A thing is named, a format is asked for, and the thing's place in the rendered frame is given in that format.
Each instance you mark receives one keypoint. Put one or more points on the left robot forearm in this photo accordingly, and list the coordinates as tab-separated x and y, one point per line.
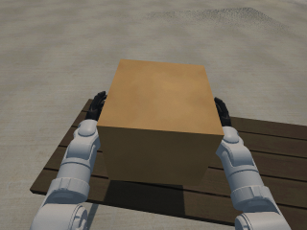
71	186

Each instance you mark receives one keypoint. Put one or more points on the table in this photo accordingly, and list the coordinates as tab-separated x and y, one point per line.
279	151

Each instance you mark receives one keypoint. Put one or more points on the left robot hand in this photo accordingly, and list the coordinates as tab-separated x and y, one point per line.
95	109

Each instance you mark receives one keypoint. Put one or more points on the robot left upper arm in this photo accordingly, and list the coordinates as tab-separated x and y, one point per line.
54	216

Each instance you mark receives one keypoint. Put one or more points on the right robot forearm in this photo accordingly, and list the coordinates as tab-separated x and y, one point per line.
248	192

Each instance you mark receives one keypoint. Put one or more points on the right robot hand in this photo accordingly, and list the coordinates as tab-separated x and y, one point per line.
223	113

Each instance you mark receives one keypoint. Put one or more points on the carton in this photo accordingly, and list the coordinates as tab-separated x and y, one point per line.
159	123

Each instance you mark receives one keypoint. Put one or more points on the robot right upper arm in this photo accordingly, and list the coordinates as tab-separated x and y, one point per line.
260	221

